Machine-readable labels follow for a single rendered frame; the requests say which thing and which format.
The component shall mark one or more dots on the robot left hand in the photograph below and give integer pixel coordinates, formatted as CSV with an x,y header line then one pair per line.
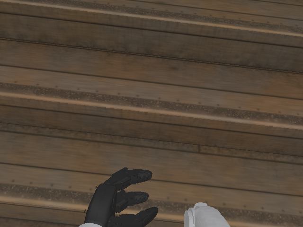
x,y
106,201

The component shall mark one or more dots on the right robot shin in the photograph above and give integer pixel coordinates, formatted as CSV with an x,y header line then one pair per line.
x,y
200,204

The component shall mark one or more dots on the robot right thigh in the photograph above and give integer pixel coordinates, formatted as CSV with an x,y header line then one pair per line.
x,y
204,216

